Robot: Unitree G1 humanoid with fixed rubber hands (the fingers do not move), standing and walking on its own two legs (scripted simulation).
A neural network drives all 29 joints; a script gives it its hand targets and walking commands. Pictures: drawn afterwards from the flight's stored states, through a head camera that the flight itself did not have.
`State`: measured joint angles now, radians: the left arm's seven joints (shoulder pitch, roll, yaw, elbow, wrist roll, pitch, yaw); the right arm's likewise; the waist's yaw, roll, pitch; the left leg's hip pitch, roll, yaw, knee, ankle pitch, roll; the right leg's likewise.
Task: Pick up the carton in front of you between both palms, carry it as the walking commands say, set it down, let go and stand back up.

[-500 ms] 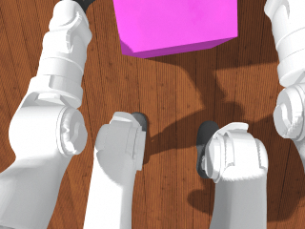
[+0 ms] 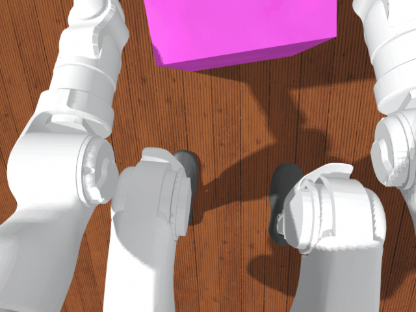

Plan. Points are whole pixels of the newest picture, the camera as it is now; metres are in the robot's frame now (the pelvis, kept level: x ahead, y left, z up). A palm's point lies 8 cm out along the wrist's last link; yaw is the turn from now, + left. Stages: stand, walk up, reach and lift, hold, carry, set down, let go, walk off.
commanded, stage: reach and lift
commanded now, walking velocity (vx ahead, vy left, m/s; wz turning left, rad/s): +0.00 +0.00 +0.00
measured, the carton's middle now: out of the picture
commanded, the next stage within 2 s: none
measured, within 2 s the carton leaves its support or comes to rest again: leaves its support in 0.48 s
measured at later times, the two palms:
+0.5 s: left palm out of the picture +0.53 +0.18 -0.16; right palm out of the picture +0.57 -0.12 -0.16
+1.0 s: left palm out of the picture +0.49 +0.16 +0.03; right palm out of the picture +0.52 -0.14 +0.04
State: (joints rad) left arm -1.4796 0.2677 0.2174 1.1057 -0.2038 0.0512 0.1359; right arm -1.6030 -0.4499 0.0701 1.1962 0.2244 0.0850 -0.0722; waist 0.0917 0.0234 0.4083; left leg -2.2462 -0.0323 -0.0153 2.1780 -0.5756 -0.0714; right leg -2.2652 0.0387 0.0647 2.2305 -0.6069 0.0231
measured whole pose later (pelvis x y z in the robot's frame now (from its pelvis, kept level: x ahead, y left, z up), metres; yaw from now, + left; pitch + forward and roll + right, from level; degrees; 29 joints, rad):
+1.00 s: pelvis -0.01 +0.00 +0.10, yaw -2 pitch +45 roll +3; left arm -1.09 0.03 0.55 0.66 0.22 0.41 0.03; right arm -1.25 -0.05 -0.42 0.85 -0.26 0.36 -0.07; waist 0.06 -0.03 -0.11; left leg -2.09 -0.08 -0.09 1.78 -0.47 -0.10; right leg -2.12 0.13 0.09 1.81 -0.47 0.05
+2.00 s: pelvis +0.08 +0.00 +0.36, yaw -3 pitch +19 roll +0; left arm -0.38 -0.12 0.32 0.51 0.19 0.39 0.03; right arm -0.39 0.15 -0.34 0.53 -0.21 0.33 -0.05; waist 0.02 0.01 -0.19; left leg -0.82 -0.06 -0.14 0.84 -0.34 -0.04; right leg -0.82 0.07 0.14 0.85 -0.36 0.02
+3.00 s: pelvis +0.09 +0.01 +0.41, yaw -3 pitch -3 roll +0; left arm -0.27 -0.16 0.24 0.32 0.28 0.66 0.00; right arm -0.28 0.16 -0.26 0.30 -0.27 0.64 -0.01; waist 0.00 0.01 0.00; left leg -0.14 -0.03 -0.14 0.39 -0.19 -0.02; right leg -0.14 0.04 0.15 0.39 -0.20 0.01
